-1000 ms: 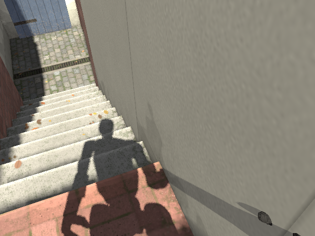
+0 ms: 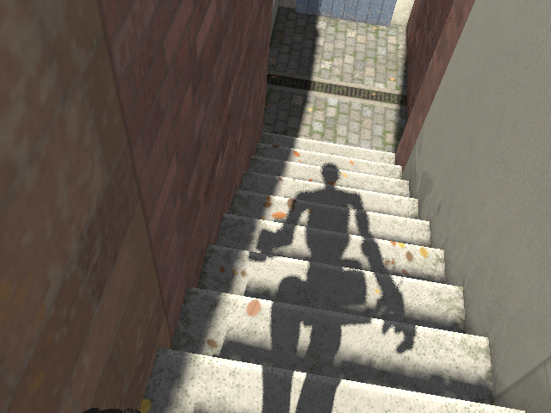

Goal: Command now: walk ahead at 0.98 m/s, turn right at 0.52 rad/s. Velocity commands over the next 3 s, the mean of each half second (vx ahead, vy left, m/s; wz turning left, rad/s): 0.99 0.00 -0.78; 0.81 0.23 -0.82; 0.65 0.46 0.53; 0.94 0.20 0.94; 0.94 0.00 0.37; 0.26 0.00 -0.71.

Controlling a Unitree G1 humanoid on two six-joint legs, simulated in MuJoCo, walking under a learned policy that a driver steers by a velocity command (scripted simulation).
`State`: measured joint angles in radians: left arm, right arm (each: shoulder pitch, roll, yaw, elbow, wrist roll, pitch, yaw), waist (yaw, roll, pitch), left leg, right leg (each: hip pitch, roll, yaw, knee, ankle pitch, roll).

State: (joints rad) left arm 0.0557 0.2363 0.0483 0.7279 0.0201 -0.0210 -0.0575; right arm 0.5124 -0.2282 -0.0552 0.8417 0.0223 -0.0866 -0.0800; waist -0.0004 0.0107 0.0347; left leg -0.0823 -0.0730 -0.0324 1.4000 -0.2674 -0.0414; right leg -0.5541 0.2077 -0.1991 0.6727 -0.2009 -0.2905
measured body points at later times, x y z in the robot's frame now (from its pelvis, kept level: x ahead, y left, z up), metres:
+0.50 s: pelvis +0.49 +0.02 -0.15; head +0.53 +0.03 +0.30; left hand +0.58 +0.24 -0.31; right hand +0.40 -0.26 -0.26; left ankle +0.47 +0.17 -0.86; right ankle +0.30 -0.03 -0.62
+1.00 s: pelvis +0.89 -0.16 -0.37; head +0.89 -0.19 +0.07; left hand +1.12 +0.01 -0.49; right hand +0.82 -0.41 -0.50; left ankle +1.11 -0.17 -1.06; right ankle +0.70 -0.13 -1.03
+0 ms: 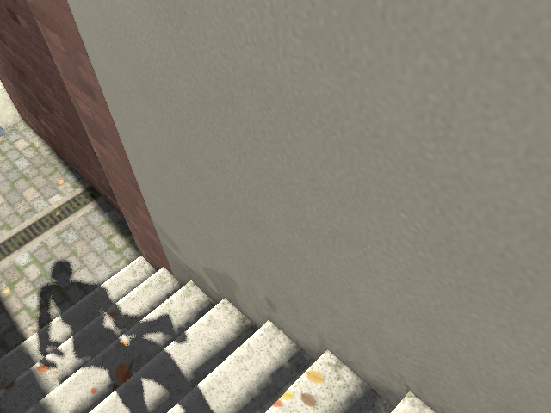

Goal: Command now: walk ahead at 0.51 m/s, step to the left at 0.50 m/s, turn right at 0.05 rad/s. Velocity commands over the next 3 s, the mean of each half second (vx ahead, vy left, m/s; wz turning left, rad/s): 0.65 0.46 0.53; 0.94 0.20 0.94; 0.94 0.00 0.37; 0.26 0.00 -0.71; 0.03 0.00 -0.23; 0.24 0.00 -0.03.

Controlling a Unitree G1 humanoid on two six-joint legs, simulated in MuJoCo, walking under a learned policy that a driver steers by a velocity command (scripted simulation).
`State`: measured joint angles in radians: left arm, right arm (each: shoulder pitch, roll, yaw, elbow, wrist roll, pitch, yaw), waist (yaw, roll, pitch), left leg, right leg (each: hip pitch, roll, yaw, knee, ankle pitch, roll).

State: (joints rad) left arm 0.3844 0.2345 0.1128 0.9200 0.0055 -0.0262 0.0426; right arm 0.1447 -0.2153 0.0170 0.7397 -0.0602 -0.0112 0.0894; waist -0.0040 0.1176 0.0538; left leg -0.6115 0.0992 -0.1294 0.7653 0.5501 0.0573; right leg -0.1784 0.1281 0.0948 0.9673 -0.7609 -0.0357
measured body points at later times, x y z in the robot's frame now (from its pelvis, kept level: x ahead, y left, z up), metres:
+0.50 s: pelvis +0.41 +0.27 -0.24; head +0.36 +0.29 +0.20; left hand +0.64 +0.52 -0.30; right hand +0.37 +0.00 -0.37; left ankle +0.41 +0.38 -0.99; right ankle +0.29 +0.07 -0.84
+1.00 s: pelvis +0.79 +0.56 -0.59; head +0.81 +0.59 -0.14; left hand +0.81 +0.86 -0.71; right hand +0.84 +0.27 -0.70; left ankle +0.60 +0.51 -1.15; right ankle +0.83 +0.40 -1.33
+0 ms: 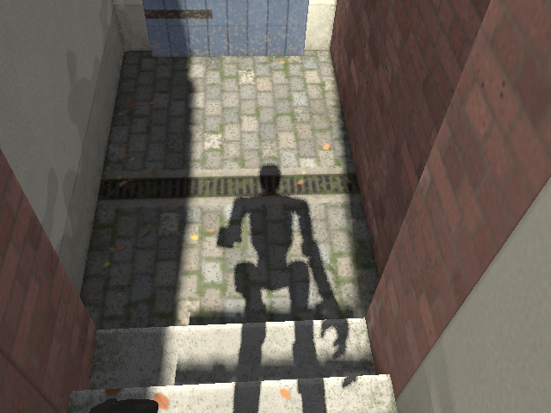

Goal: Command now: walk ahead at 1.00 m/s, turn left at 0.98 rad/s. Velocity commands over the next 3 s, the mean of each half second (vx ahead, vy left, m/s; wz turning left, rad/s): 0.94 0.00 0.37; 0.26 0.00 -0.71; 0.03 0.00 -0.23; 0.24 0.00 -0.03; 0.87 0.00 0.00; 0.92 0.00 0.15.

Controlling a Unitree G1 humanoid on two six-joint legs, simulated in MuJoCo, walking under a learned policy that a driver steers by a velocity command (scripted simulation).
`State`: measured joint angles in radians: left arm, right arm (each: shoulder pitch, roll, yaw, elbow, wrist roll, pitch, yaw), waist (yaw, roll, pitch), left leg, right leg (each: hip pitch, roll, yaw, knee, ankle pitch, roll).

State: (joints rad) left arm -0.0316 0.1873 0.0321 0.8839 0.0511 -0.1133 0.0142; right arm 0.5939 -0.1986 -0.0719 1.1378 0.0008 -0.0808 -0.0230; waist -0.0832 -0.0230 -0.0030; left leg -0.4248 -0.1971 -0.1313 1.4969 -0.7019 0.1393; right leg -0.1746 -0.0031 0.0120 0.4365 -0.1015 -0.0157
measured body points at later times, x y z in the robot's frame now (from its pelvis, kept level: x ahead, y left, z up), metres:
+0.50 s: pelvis +0.49 +0.05 -0.37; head +0.47 +0.02 +0.08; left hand +0.44 +0.28 -0.51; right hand +0.56 -0.16 -0.53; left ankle +0.34 +0.10 -0.86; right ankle +0.55 +0.00 -1.07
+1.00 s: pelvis +0.83 +0.03 -0.59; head +0.83 +0.03 -0.14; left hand +1.03 +0.24 -0.68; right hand +0.77 -0.25 -0.71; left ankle +0.73 +0.18 -1.26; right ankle +0.87 -0.08 -1.22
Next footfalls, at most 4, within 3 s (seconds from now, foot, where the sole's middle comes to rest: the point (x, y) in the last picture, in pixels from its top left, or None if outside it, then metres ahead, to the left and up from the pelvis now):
0.20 left None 0.32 0.09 -0.97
0.48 right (256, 407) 0.58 0.00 -1.13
0.74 left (199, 372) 0.76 0.18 -1.31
1.02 right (269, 332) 0.90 -0.07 -1.31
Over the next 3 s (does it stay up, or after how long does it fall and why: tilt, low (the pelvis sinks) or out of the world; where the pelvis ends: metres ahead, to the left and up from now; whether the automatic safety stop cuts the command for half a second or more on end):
stays up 1.90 -0.11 -0.72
